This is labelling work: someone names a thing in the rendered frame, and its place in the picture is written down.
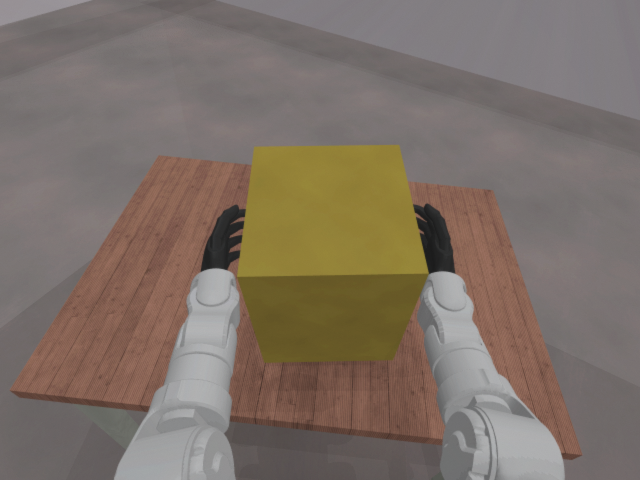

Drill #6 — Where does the carton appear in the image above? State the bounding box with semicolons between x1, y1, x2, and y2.
237;145;429;363

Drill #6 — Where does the right robot upper arm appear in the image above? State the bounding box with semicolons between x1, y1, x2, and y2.
440;406;564;480

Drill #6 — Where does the table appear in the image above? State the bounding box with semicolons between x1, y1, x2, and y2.
9;155;583;480

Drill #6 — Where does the left robot forearm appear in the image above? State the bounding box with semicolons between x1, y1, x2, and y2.
114;268;240;480

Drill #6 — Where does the right robot hand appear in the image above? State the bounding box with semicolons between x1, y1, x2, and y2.
413;203;455;274

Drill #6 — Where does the left robot upper arm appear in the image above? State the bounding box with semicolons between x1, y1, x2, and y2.
115;425;236;480

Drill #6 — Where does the right robot forearm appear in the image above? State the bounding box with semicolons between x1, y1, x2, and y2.
417;271;565;480

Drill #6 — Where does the left robot hand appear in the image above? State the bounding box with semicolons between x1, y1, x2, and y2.
201;205;246;272

